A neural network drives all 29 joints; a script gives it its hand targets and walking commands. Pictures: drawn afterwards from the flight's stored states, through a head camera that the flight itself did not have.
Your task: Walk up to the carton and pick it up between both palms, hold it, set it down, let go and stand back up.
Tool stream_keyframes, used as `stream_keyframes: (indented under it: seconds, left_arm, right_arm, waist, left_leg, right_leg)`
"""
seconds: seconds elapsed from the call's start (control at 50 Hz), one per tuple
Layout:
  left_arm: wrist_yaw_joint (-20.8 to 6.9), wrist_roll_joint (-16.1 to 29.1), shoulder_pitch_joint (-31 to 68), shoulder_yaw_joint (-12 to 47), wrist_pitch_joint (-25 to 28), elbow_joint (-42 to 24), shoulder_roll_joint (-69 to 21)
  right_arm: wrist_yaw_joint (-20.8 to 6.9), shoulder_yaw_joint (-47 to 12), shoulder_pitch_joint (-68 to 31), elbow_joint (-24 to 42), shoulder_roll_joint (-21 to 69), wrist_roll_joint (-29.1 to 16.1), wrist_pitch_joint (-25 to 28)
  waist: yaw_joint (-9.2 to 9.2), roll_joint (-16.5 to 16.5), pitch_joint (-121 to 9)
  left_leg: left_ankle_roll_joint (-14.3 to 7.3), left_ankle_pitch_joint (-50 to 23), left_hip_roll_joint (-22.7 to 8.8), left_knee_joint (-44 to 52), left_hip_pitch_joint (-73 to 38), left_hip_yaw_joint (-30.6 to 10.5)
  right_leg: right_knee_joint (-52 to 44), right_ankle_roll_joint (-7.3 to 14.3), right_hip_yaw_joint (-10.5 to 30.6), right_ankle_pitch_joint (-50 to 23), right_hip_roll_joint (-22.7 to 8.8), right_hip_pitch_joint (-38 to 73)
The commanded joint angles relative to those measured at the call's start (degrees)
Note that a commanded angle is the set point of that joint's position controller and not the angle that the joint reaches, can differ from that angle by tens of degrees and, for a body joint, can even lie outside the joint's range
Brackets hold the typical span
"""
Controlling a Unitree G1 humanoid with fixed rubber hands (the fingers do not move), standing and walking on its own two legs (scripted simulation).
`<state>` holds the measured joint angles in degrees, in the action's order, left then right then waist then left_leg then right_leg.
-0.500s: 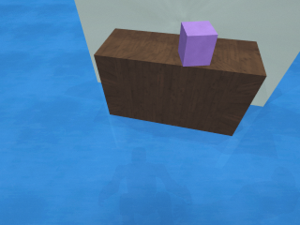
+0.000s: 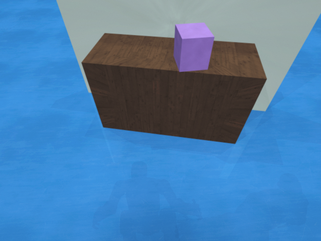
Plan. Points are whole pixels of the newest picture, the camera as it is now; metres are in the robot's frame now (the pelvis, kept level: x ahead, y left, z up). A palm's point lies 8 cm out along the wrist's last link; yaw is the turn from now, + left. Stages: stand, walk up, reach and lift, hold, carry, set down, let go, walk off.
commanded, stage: walk up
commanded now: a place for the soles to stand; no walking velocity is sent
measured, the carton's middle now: (191, 47) +1.10 -0.20 -0.07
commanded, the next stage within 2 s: none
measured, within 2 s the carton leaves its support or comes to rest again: neither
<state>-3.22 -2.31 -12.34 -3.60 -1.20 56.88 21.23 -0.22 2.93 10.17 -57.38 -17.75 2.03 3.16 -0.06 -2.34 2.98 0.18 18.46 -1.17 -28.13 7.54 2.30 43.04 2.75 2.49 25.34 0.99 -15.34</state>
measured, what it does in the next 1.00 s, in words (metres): walks ahead: right foot, then left foot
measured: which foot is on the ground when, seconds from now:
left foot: down 0.00-0.12, up 0.14-0.40, down 0.42-1.00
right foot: up 0.00-0.10, down 0.12-0.46, up 0.48-0.68, down 0.70-1.00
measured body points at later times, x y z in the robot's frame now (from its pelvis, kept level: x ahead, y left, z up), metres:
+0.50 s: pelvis +0.10 -0.05 -0.02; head +0.12 -0.04 +0.42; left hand +0.16 +0.25 -0.15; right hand +0.17 -0.36 -0.12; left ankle +0.18 +0.04 -0.73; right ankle +0.06 -0.15 -0.71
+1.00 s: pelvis +0.14 -0.07 -0.03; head +0.17 -0.09 +0.42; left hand +0.29 +0.22 -0.14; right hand +0.16 -0.38 -0.16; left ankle +0.18 +0.05 -0.73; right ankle +0.16 -0.20 -0.73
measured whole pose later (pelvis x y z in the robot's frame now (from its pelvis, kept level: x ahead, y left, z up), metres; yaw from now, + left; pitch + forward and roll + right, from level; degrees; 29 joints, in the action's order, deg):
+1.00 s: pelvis +0.14 -0.07 -0.03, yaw -11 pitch -4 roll +0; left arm 1.0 -0.6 -10.6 -0.5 2.7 52.9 21.3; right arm -0.8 2.6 10.8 -52.6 -20.9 0.6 0.7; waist -0.3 2.1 7.6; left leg 0.3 25.7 -1.7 -49.0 19.3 0.7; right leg 48.1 -0.2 1.1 21.5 0.8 -22.6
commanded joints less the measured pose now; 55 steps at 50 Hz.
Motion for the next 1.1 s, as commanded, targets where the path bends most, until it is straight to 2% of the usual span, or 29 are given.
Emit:
stream_keyframes:
  seconds: [0.0, 0.06, 0.08, 0.1, 0.12, 0.14, 0.16, 0.18, 0.26, 0.34, 0.4, 0.42, 0.44, 0.46, 0.5, 0.6, 0.64, 0.68, 0.7, 0.72, 0.74, 0.76, 0.86, 0.9, 0.92, 0.96, 1.02, 1.04, 1.08]
  left_arm:
    - [-0.47, 0.41, 5.26, -3.18, 2.66, -11.18, 11.87]
    - [-1.73, 0.31, -0.76, -4.37, 3.07, -10.93, 12.28]
    - [-1.64, 0.44, -6.33, -4.80, 3.21, -9.49, 11.86]
    - [-1.09, 0.36, -14.15, -6.31, 3.55, -6.86, 14.36]
    - [-0.27, 0.05, -18.49, -8.10, 3.84, -7.46, 22.46]
    - [-0.22, 0.75, -16.68, -7.54, 3.89, -8.92, 23.80]
    - [0.01, 1.34, -13.13, -7.08, 3.67, -10.81, 22.57]
    - [0.57, 2.04, -10.42, -6.39, 3.68, -11.97, 20.04]
    - [1.69, 1.84, -9.57, -4.72, 4.74, -14.05, 16.42]
    - [1.69, 1.62, -10.50, -4.46, 5.33, -16.27, 18.04]
    - [1.91, 1.98, -5.17, -2.46, 5.00, -18.35, 15.02]
    - [2.03, 2.42, -4.78, -1.48, 5.04, -19.13, 12.30]
    - [2.47, 2.83, -6.52, -0.81, 5.31, -19.84, 8.82]
    - [3.40, 2.40, -8.71, -2.23, 4.94, -17.75, 14.58]
    - [3.78, 1.95, -9.37, -2.18, 4.76, -15.83, 15.25]
    - [3.23, 1.55, -11.08, -1.54, 5.00, -13.50, 12.38]
    - [3.34, 1.69, -12.53, -1.49, 5.04, -12.08, 11.44]
    - [4.11, 1.13, -14.55, -2.38, 5.60, -10.24, 12.42]
    - [4.46, 0.44, -13.99, -3.62, 6.11, -10.77, 16.36]
    - [4.58, 0.73, -10.92, -4.40, 6.59, -12.20, 22.07]
    - [4.57, 0.91, -8.51, -4.25, 6.75, -12.53, 22.12]
    - [4.97, 1.38, -6.35, -3.54, 6.90, -12.99, 20.06]
    - [5.02, 1.48, 0.41, -1.51, 6.12, -12.93, 16.14]
    - [4.91, 2.09, 1.84, -0.41, 5.59, -11.44, 11.91]
    - [5.09, 2.08, 2.02, -0.58, 5.47, -10.07, 12.93]
    - [5.08, 1.71, 1.03, -0.54, 5.85, -7.20, 12.97]
    - [4.84, 1.69, 2.28, -1.02, 6.61, -5.25, 16.62]
    - [4.88, 1.81, 3.42, -0.88, 6.60, -5.04, 16.98]
    - [4.94, 1.98, 6.72, -0.38, 6.29, -4.60, 16.08]
  right_arm:
    - [1.85, 6.05, 2.21, 6.96, -23.33, 0.20, 2.67]
    - [0.92, 6.22, -1.29, 11.40, -22.61, 0.79, 2.20]
    - [0.67, 5.81, -3.62, 12.65, -21.45, 0.86, 1.82]
    - [0.48, 4.68, -3.04, 13.65, -18.18, 1.18, 1.32]
    - [0.32, 2.36, -1.94, 16.05, -12.18, 0.06, 1.43]
    - [0.81, 2.89, -3.09, 16.84, -15.67, -0.58, 0.94]
    - [0.98, 3.69, -2.03, 15.72, -18.39, -0.87, 0.85]
    - [0.81, 3.85, 0.70, 14.28, -18.55, -1.24, 0.86]
    - [-0.34, 3.99, 4.66, 13.03, -18.03, -0.56, 0.90]
    - [-1.06, 4.42, 4.28, 15.52, -17.20, -0.23, 1.00]
    - [-0.52, 5.06, 11.46, 14.17, -16.71, 0.41, 2.02]
    - [-0.05, 5.78, 15.12, 13.64, -18.66, 1.02, 2.31]
    - [0.22, 7.38, 16.56, 15.40, -25.70, 1.48, 2.79]
    - [-0.02, 7.24, 14.66, 16.52, -25.73, -0.87, 2.52]
    - [0.06, 6.05, 9.47, 17.47, -21.71, -1.23, 1.91]
    - [0.41, 4.86, 5.13, 19.04, -19.30, -0.18, 1.20]
    - [0.35, 4.60, 2.32, 18.88, -19.52, -0.26, 0.58]
    - [0.23, 3.60, 0.46, 19.43, -17.10, -0.97, -0.57]
    - [0.23, 2.68, 1.52, 19.81, -13.98, -1.40, -1.05]
    - [0.53, 2.58, 0.60, 19.78, -12.68, -1.44, -1.93]
    - [1.15, 3.85, -0.81, 18.06, -16.57, -1.52, -2.74]
    - [1.22, 4.03, -0.01, 16.80, -16.98, -1.79, -2.69]
    - [1.10, 3.83, 7.80, 9.83, -15.38, -1.22, -0.99]
    - [0.57, 4.51, 3.67, 9.90, -19.89, -1.18, -0.38]
    - [0.11, 4.19, 0.42, 10.26, -19.72, -1.64, -0.36]
    - [-0.04, 3.11, -3.09, 9.45, -18.41, -1.42, -0.58]
    - [0.34, 2.15, -2.83, 6.87, -15.83, -1.91, -1.45]
    - [0.42, 2.11, -1.62, 5.67, -15.30, -1.97, -1.52]
    - [0.34, 2.03, -0.05, 4.03, -15.04, -1.94, -1.27]
  waist:
    - [-2.09, 7.83, 6.22]
    - [1.12, 14.25, 1.74]
    - [4.55, 13.83, 0.34]
    - [7.74, 3.51, -2.23]
    - [10.25, -22.58, -1.60]
    - [8.68, -16.73, -1.33]
    - [6.10, -6.46, 0.68]
    - [4.06, -2.91, 2.73]
    - [1.76, -3.65, 3.14]
    - [1.60, -4.41, 2.88]
    - [-4.05, -1.16, 1.27]
    - [-6.58, 3.88, 0.50]
    - [-7.75, 19.71, -1.47]
    - [-5.26, 13.03, -2.17]
    - [-1.85, 7.30, 1.43]
    - [-0.25, 13.66, 1.36]
    - [1.13, 16.09, -1.03]
    - [3.81, 12.04, -2.58]
    - [4.04, 0.70, -3.66]
    - [3.43, -8.46, -4.52]
    - [3.16, -4.28, -4.02]
    - [2.25, -1.83, -3.18]
    - [-3.01, -7.11, -4.24]
    - [-1.60, 4.64, -4.08]
    - [-0.30, 5.66, -3.16]
    - [1.32, 4.23, -2.25]
    - [0.44, 0.59, -3.93]
    - [-0.41, 0.34, -4.97]
    - [-1.68, 0.02, -4.76]
  left_leg:
    - [-18.33, 0.77, -26.60, 14.51, -5.95, -26.58]
    - [-12.85, -14.17, -19.51, 5.58, 1.70, -10.71]
    - [-9.87, -13.05, -15.28, -0.55, 9.35, -4.46]
    - [-7.21, -6.92, -8.90, -16.29, 17.33, 0.07]
    - [-3.22, 9.64, 3.00, -38.14, 31.54, 5.80]
    - [-2.60, 16.89, 3.10, -43.57, 32.64, -3.68]
    - [-2.79, 14.59, -0.12, -44.88, 31.71, -6.30]
    - [-2.79, 11.45, -2.69, -44.64, 31.03, -5.48]
    - [-1.54, 9.60, -5.40, -29.71, 23.05, -4.65]
    - [-2.46, 6.23, -3.63, -19.30, 16.39, -3.10]
    - [-4.07, -3.44, -0.03, -8.52, -2.12, -1.04]
    - [-5.70, 0.11, -1.84, -0.94, -8.07, -6.27]
    - [-12.85, 11.98, -18.18, 11.31, -9.30, -35.79]
    - [-18.05, 7.89, -25.30, 12.75, -5.98, -41.80]
    - [-19.02, 0.18, -23.16, 9.25, -1.34, -32.71]
    - [-15.58, -23.65, -17.76, 2.85, 10.26, -13.68]
    - [-13.10, -23.90, -15.23, -1.46, 13.79, -9.79]
    - [-8.36, -12.21, -11.58, -10.57, 21.56, -6.15]
    - [-4.88, -2.64, -7.69, -20.02, 26.88, -3.40]
    - [-1.40, 15.63, -0.62, -28.35, 24.83, -1.29]
    - [-1.12, 21.65, -1.99, -33.97, 21.75, -6.63]
    - [-1.29, 19.41, -2.57, -34.19, 22.79, -7.24]
    - [-2.98, 4.66, -2.22, -10.83, 6.24, -4.67]
    - [-9.40, 1.59, -10.82, -1.57, 8.52, -22.24]
    - [-12.02, 0.21, -13.61, -0.15, 11.06, -23.08]
    - [-9.65, -5.97, -11.08, -3.58, 15.11, -18.41]
    - [-2.71, -3.76, -2.29, -12.39, 12.06, -7.22]
    - [-2.38, -1.69, -1.98, -12.99, 9.69, -6.39]
    - [-3.31, -4.06, -2.82, -7.74, 5.84, -7.14]
  right_leg:
    - [12.61, -0.50, 7.42, 2.34, -8.90, -24.08]
    - [-1.27, -0.29, 0.71, 2.54, -7.46, -6.40]
    - [-8.23, 0.27, -2.36, -4.91, -5.08, 5.41]
    - [-11.41, 0.47, -4.00, -8.19, -0.36, 17.63]
    - [-29.01, 5.23, 25.35, 7.34, -12.87, 19.24]
    - [-34.22, 12.22, 42.70, 2.92, -21.03, 14.98]
    - [-30.52, 14.78, 40.78, -1.50, -22.57, 13.12]
    - [-26.90, 15.36, 34.11, -7.40, -21.32, 11.64]
    - [-22.77, 13.47, 21.01, -19.83, -16.77, 5.17]
    - [-22.42, 13.61, 21.26, -20.61, -18.05, 0.80]
    - [-12.81, 9.72, 13.53, -16.88, -12.36, -12.71]
    - [-3.74, 6.05, 7.84, -16.79, -7.12, -17.59]
    - [17.32, 0.95, 1.62, -6.76, 5.11, -24.44]
    - [24.79, -0.21, 4.65, 9.60, 4.89, -22.24]
    - [28.02, -0.35, 5.97, 7.34, 0.45, -22.23]
    - [12.63, -1.02, -0.88, 3.87, -3.45, -9.55]
    - [3.63, -0.60, -3.70, -1.17, -2.28, -1.59]
    - [-7.44, 0.62, -3.85, -11.55, -0.01, 8.01]
    - [-14.41, 3.14, 10.57, -10.12, -7.20, 9.97]
    - [-21.57, 12.84, 35.13, -11.19, -22.48, 1.34]
    - [-20.43, 16.94, 37.93, -12.88, -24.19, -0.58]
    - [-17.40, 16.75, 32.87, -17.65, -22.71, 0.60]
    - [-7.09, 8.21, 15.96, -27.02, -13.66, -9.12]
    - [0.34, 0.66, 4.96, -9.32, -3.69, -11.22]
    - [2.33, -0.23, 0.74, -4.70, -1.26, -7.23]
    - [-3.13, 0.27, 3.13, -8.93, -2.17, -0.60]
    - [-12.84, 7.06, 17.79, -16.07, -12.16, -0.15]
    - [-13.82, 8.40, 19.36, -17.87, -14.21, -1.39]
    - [-13.17, 5.95, 15.15, -19.28, -12.06, -3.67]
